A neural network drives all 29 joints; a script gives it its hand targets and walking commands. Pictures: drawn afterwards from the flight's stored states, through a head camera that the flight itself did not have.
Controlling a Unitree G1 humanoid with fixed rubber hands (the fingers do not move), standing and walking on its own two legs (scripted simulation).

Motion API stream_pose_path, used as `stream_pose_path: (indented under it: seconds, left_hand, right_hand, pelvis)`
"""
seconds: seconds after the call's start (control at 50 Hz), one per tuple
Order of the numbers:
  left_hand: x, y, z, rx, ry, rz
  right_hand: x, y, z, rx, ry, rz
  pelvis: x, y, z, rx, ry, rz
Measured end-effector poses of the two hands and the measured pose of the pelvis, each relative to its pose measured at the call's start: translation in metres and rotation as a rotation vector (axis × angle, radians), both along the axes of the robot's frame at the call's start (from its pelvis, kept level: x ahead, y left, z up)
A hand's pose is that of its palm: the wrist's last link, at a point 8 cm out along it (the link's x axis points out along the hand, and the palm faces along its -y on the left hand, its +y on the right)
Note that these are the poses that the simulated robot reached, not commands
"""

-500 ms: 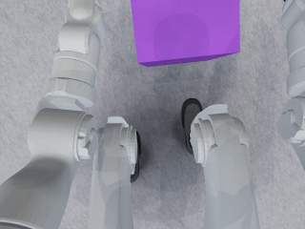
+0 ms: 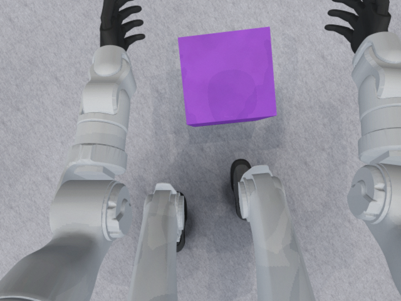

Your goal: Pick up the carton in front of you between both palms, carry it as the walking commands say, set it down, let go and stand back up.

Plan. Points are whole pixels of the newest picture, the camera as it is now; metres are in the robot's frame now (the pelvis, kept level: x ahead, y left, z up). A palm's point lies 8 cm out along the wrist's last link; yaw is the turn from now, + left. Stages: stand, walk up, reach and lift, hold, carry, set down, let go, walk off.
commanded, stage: set down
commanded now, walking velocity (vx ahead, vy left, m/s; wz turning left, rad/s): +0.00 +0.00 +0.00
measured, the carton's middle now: (224, 86) +0.50 -0.10 -0.41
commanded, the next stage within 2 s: let go in 0.28 s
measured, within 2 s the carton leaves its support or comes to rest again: neither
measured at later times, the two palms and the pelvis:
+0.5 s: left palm (60, 42) +0.50 +0.10 +0.02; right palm out of the picture +0.45 -0.31 +0.02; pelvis +0.03 -0.01 +0.13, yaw -2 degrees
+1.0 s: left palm out of the picture +0.35 +0.19 +0.14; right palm out of the picture +0.28 -0.26 +0.14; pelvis +0.09 +0.00 +0.22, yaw -5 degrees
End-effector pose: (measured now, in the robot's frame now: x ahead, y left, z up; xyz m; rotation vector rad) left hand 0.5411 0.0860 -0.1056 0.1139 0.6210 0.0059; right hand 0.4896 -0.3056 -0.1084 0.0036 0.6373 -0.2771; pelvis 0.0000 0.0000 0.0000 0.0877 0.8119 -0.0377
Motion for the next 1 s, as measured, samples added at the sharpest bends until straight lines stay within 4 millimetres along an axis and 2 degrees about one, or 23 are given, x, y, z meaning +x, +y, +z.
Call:
stream_pose_path:
  seconds: [0.24,0.34,0.42,0.54,0.7,0.82,1.0]
  left_hand:
    - [0.000,0.003,0.080,-0.006,0.000,-0.003]
    - [-0.004,0.005,0.102,0.003,0.008,-0.007]
    - [-0.015,0.008,0.116,0.039,0.025,-0.019]
    - [-0.055,0.022,0.136,0.101,0.081,-0.037]
    - [-0.103,0.043,0.177,0.108,0.117,-0.057]
    - [-0.135,0.062,0.206,0.101,0.126,-0.063]
    - [-0.196,0.102,0.245,0.099,0.148,-0.054]
  right_hand:
    - [0.000,-0.001,0.078,0.006,-0.006,0.021]
    - [-0.002,0.000,0.101,-0.005,0.005,0.031]
    - [-0.012,0.000,0.113,-0.033,0.036,0.060]
    - [-0.052,-0.001,0.132,-0.074,0.113,0.116]
    - [-0.108,0.000,0.176,-0.077,0.143,0.127]
    - [-0.145,0.015,0.205,-0.070,0.148,0.132]
    - [-0.206,0.042,0.246,-0.066,0.164,0.128]
  pelvis:
    - [0.015,-0.005,0.068,-0.005,-0.012,-0.016]
    - [0.020,-0.008,0.092,-0.008,-0.027,-0.018]
    - [0.025,-0.010,0.110,-0.010,-0.046,-0.019]
    - [0.040,-0.015,0.141,-0.020,-0.110,-0.026]
    - [0.061,-0.018,0.177,-0.045,-0.241,-0.036]
    - [0.074,-0.016,0.196,-0.064,-0.343,-0.041]
    - [0.092,-0.005,0.224,-0.100,-0.543,-0.042]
